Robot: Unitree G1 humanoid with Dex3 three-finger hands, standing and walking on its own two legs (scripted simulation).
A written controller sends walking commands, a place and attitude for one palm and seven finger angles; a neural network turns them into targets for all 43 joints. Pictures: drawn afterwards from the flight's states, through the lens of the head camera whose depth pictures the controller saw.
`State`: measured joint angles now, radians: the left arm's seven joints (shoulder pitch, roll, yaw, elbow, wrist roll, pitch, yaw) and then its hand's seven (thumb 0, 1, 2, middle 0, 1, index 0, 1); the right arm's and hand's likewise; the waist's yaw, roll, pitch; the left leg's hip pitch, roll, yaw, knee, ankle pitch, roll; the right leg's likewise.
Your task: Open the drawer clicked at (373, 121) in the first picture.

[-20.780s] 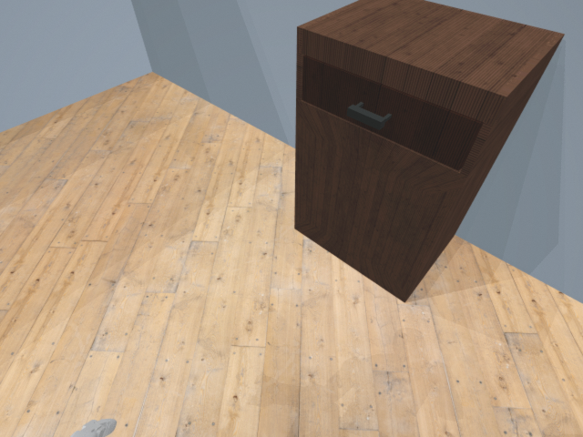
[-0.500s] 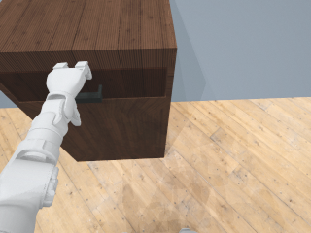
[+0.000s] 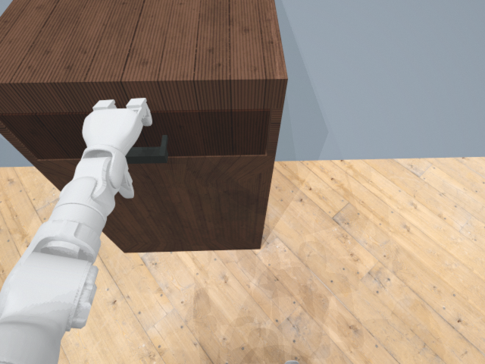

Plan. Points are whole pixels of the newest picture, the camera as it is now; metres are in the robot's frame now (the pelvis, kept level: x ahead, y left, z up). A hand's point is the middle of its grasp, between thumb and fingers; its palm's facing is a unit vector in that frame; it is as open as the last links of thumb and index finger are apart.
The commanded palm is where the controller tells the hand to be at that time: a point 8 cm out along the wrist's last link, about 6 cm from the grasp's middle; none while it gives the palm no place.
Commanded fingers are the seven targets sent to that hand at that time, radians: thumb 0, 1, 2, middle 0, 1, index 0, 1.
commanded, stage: re-aim the fingers above the handle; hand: left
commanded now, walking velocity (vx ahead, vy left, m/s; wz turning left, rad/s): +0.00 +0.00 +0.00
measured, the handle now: (142, 147) +0.53 +0.19 -0.02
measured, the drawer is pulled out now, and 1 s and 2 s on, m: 0.00 0.00 0.00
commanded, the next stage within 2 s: lower the fingers behind the handle in 0.46 s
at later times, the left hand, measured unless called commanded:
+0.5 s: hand (133, 148) +0.48 +0.18 +0.05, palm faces -0.05 -0.04 -1.00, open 13.8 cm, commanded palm +0.45 +0.19 +0.10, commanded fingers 0.00 -0.50 0.30 -0.30 -1.20 -0.30 -1.20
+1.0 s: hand (132, 161) +0.47 +0.19 +0.02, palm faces -0.05 -0.04 -1.00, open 13.8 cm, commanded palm +0.45 +0.20 +0.07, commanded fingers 0.00 -0.50 0.30 -0.30 -1.20 -0.30 -1.20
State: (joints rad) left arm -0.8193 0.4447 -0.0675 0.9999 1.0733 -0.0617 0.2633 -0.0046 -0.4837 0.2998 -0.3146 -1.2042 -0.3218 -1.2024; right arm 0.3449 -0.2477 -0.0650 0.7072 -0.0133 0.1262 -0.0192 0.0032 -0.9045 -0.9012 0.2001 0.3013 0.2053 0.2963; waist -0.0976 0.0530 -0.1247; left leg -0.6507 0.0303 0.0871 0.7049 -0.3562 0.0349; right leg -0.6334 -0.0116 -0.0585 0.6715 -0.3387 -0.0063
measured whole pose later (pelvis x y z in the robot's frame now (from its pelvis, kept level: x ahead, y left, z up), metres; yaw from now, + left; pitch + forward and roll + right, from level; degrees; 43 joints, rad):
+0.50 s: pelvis +0.00 -0.02 +0.00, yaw +0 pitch +16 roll +0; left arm -0.79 0.44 -0.05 0.97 1.07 -0.07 0.26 0.00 -0.48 0.30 -0.31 -1.20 -0.32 -1.20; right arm 0.34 -0.26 -0.07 0.71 -0.01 0.13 -0.03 0.00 -0.90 -0.90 0.20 0.30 0.20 0.30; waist -0.09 0.06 -0.12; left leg -0.61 0.04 0.08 0.67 -0.34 0.01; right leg -0.60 0.00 -0.06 0.66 -0.34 -0.03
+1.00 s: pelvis +0.00 -0.01 -0.01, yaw +1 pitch +19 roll -1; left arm -0.79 0.45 -0.04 1.03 1.10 -0.10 0.32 0.00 -0.48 0.30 -0.31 -1.20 -0.32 -1.20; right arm 0.33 -0.26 -0.07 0.72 -0.02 0.12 -0.03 0.00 -0.91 -0.90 0.20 0.30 0.20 0.30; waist -0.10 0.05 -0.13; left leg -0.72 0.04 0.07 0.75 -0.37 0.02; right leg -0.70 0.00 -0.07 0.74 -0.36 -0.03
